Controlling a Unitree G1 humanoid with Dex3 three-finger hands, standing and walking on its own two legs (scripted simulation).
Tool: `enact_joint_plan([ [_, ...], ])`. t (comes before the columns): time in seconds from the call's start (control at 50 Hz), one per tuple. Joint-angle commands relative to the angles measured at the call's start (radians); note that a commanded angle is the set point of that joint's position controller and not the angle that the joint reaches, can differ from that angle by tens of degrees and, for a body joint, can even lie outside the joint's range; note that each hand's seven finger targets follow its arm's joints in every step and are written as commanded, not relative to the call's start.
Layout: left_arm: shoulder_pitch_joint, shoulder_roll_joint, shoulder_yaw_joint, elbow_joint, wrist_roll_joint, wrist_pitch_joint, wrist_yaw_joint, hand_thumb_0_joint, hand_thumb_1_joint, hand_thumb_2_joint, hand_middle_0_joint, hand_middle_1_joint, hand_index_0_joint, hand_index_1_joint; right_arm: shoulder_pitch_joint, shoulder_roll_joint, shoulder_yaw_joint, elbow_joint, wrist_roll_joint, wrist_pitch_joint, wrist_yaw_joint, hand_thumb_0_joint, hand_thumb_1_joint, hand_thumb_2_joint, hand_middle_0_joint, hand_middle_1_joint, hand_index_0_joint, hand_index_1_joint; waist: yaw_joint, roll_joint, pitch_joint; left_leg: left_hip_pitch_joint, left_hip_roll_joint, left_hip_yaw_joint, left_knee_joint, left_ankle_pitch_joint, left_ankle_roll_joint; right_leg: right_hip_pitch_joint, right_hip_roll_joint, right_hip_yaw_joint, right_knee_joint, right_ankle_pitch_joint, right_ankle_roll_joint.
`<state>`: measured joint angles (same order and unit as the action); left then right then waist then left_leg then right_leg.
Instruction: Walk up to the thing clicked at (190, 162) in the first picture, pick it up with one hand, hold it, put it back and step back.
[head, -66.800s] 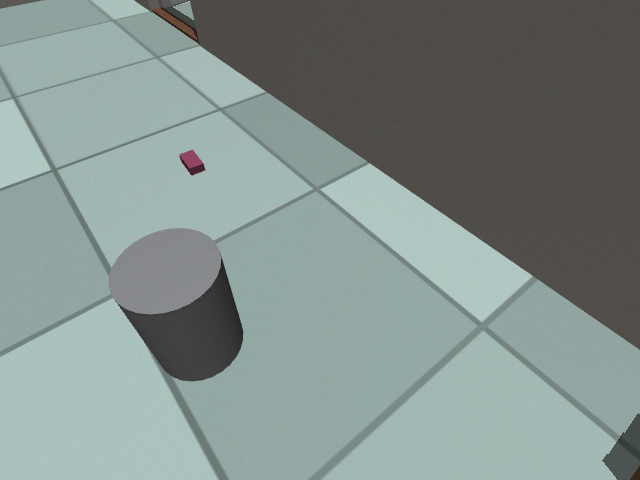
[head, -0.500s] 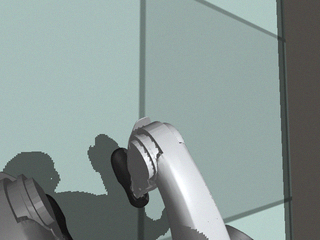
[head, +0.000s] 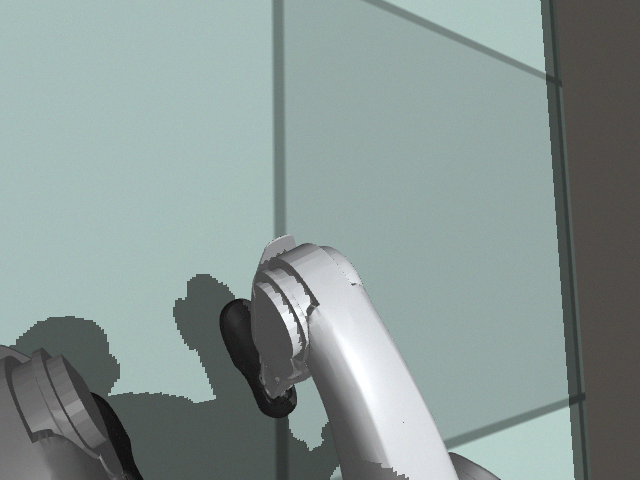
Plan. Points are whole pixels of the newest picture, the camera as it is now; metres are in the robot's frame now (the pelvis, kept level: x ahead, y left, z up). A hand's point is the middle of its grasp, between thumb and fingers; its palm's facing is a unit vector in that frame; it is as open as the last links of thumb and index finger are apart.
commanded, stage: open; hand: left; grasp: from above
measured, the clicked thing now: out of the picture +0.45 +0.37 -0.30
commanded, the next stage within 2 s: withdraw in 0.64 s
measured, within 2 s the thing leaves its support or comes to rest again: neither
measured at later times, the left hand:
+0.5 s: hand out of the picture +0.43 +0.36 -0.25, palm faces +0.01 -0.45 -0.89, open 12.7 cm
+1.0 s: hand out of the picture +0.45 +0.39 -0.22, palm faces +0.08 -0.42 -0.90, open 13.5 cm
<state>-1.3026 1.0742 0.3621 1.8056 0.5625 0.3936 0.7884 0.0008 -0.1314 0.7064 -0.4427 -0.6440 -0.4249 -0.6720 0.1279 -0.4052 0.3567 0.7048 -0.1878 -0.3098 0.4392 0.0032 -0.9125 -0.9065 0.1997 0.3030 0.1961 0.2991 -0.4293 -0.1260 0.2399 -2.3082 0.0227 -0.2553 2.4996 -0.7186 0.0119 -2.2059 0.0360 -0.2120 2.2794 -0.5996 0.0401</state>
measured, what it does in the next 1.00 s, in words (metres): stands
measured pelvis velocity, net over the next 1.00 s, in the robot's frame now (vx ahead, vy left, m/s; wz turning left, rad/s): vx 0.00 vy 0.00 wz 0.00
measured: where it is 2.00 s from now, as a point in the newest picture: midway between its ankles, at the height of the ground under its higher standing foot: (198, 426)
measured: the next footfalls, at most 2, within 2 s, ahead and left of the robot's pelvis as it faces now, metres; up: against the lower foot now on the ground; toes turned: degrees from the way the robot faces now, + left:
none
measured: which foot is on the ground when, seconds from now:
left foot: down 0.00-1.00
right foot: down 0.00-1.00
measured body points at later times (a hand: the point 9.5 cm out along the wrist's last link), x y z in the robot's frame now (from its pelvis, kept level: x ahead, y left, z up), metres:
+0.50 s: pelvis +0.00 +0.00 +0.00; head +0.30 +0.12 +0.31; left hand +0.43 +0.38 -0.20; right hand +0.01 -0.24 -0.04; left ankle +0.07 +0.12 -0.29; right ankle +0.13 -0.11 -0.29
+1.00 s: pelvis +0.00 +0.00 +0.01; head +0.30 +0.12 +0.32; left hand +0.45 +0.41 -0.17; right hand +0.01 -0.24 -0.04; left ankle +0.07 +0.12 -0.29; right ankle +0.13 -0.11 -0.29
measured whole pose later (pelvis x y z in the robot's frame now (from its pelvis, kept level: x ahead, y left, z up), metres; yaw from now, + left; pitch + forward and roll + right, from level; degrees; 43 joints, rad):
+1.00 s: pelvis +0.00 +0.00 +0.01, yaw +0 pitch +30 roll -15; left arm -1.28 1.06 0.40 1.62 0.62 0.42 0.71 0.00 -0.42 0.92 -0.18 -0.93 -0.18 -0.93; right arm 0.16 -0.40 0.32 0.71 -0.17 -0.32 0.42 0.00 -0.92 -0.91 0.20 0.30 0.20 0.30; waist -0.40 -0.11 0.21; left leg -2.31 0.02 -0.25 2.47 -0.72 0.01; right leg -2.21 0.03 -0.21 2.26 -0.61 0.03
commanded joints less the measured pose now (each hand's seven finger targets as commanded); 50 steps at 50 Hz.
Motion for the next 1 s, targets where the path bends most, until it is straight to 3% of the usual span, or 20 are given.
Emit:
enact_joint_plan([
  [0.0, -0.21, 0.175, -0.037, -0.105, 0.013, -0.001, 0.021, 0.0, -0.231, 0.766, -0.348, -0.714, -0.324, -0.741, 0.225, -0.345, -0.082, 0.05, 0.003, -0.002, 0.001, 0.0, -0.903, -0.902, 0.201, 0.301, 0.201, 0.301, -0.078, 0.53, -0.618, 0.464, 0.031, 0.044, -0.289, 0.177, -0.016, 0.379, 0.031, -0.066, -0.17, 0.212, -0.047],
  [0.2, -0.231, 0.209, -0.018, -0.124, 0.02, -0.006, 0.044, 0.0, -0.298, 0.819, -0.296, -0.761, -0.269, -0.792, 0.234, -0.351, -0.07, 0.052, 0.0, -0.013, 0.001, 0.0, -0.905, -0.903, 0.201, 0.301, 0.201, 0.301, -0.074, 0.564, -0.645, 0.489, 0.034, 0.052, -0.28, 0.226, -0.02, 0.423, 0.029, -0.064, -0.175, 0.255, -0.047],
  [0.36, -0.224, 0.22, -0.016, -0.116, 0.033, -0.004, 0.044, 0.0, -0.287, 0.878, -0.298, -0.804, -0.268, -0.837, 0.227, -0.352, -0.076, 0.053, 0.0, -0.017, -0.004, 0.0, -0.903, -0.903, 0.2, 0.301, 0.2, 0.301, -0.071, 0.551, -0.641, 0.476, 0.035, 0.055, -0.278, 0.2, -0.016, 0.432, 0.032, -0.063, -0.191, 0.237, -0.044],
  [0.44, -0.22, 0.192, -0.017, -0.109, 0.007, 0.0, 0.038, 0.0, -0.345, 0.865, -0.252, -0.8, -0.222, -0.833, 0.23, -0.362, -0.079, 0.05, 0.002, -0.021, -0.002, 0.0, -0.901, -0.902, 0.201, 0.301, 0.2, 0.301, -0.076, 0.545, -0.644, 0.491, 0.041, 0.045, -0.278, 0.223, -0.019, 0.416, 0.035, -0.068, -0.185, 0.25, -0.045],
  [0.54, -0.216, 0.18, -0.034, -0.117, 0.003, 0.001, 0.022, 0.0, -0.343, 0.876, -0.241, -0.84, -0.217, -0.867, 0.236, -0.354, -0.075, 0.042, 0.002, -0.019, -0.001, 0.0, -0.903, -0.902, 0.201, 0.301, 0.2, 0.301, -0.087, 0.537, -0.624, 0.474, 0.035, 0.042, -0.282, 0.221, -0.018, 0.41, 0.03, -0.067, -0.175, 0.252, -0.043],
  [0.7, -0.231, 0.208, -0.022, -0.124, 0.028, -0.003, 0.037, 0.0, -0.383, 0.895, -0.208, -0.852, -0.182, -0.881, 0.224, -0.358, -0.076, 0.052, 0.005, -0.021, -0.003, 0.0, -0.9, -0.902, 0.2, 0.301, 0.2, 0.301, -0.069, 0.574, -0.633, 0.508, 0.041, 0.034, -0.293, 0.206, -0.025, 0.394, 0.029, -0.073, -0.175, 0.234, -0.049],
  [0.74, -0.233, 0.223, -0.022, -0.138, 0.038, -0.006, 0.039, 0.0, -0.436, 0.912, -0.155, -0.947, -0.163, -0.938, 0.228, -0.356, -0.077, 0.056, 0.003, -0.023, -0.004, 0.0, -0.909, -0.902, 0.2, 0.3, 0.2, 0.3, -0.073, 0.582, -0.629, 0.509, 0.039, 0.034, -0.299, 0.195, -0.025, 0.397, 0.025, -0.072, -0.171, 0.229, -0.049],
  [0.84, -0.26, 0.25, -0.01, -0.196, 0.046, -0.002, 0.029, 0.0, -0.456, 0.925, -0.153, -0.941, -0.155, -0.939, 0.233, -0.347, -0.082, 0.046, 0.005, -0.016, -0.006, 0.0, -0.913, -0.904, 0.2, 0.3, 0.2, 0.3, -0.052, 0.619, -0.693, 0.537, 0.04, 0.056, -0.294, 0.25, -0.027, 0.43, 0.029, -0.06, -0.181, 0.263, -0.05],
  [0.88, -0.274, 0.28, -0.009, -0.286, 0.075, 0.005, 0.005, 0.0, -0.467, 0.934, -0.143, -0.947, -0.144, -0.946, 0.236, -0.355, -0.106, 0.033, 0.018, -0.014, -0.009, 0.0, -0.912, -0.904, 0.2, 0.3, 0.2, 0.3, -0.037, 0.67, -0.756, 0.571, 0.039, 0.073, -0.292, 0.286, -0.028, 0.437, 0.029, -0.052, -0.187, 0.284, -0.053],
  [0.92, -0.263, 0.3, -0.005, -0.377, 0.108, 0.019, -0.028, 0.0, -0.471, 0.934, -0.145, -0.938, -0.143, -0.94, 0.258, -0.341, -0.131, 0.046, 0.033, -0.007, -0.016, 0.0, -0.914, -0.905, 0.2, 0.3, 0.2, 0.3, 0.003, 0.713, -0.836, 0.601, 0.038, 0.091, -0.293, 0.323, -0.031, 0.44, 0.033, -0.044, -0.183, 0.299, -0.058],
  [0.94, -0.242, 0.283, -0.007, -0.394, 0.115, 0.03, -0.05, 0.0, -0.469, 0.93, -0.151, -0.929, -0.148, -0.932, 0.257, -0.335, -0.149, 0.052, 0.037, -0.003, -0.022, 0.0, -0.915, -0.906, 0.2, 0.3, 0.2, 0.3, 0.014, 0.719, -0.854, 0.607, 0.035, 0.094, -0.307, 0.316, -0.033, 0.434, 0.033, -0.041, -0.18, 0.286, -0.062],
  [0.98, -0.176, 0.244, -0.017, -0.511, 0.137, 0.052, -0.111, 0.0, -0.476, 0.935, -0.149, -0.932, -0.144, -0.936, 0.276, -0.313, -0.187, 0.047, 0.06, 0.008, -0.029, 0.0, -0.914, -0.906, 0.2, 0.3, 0.2, 0.3, 0.076, 0.777, -0.961, 0.66, 0.03, 0.108, -0.325, 0.364, -0.039, 0.44, 0.035, -0.033, -0.178, 0.297, -0.071],
])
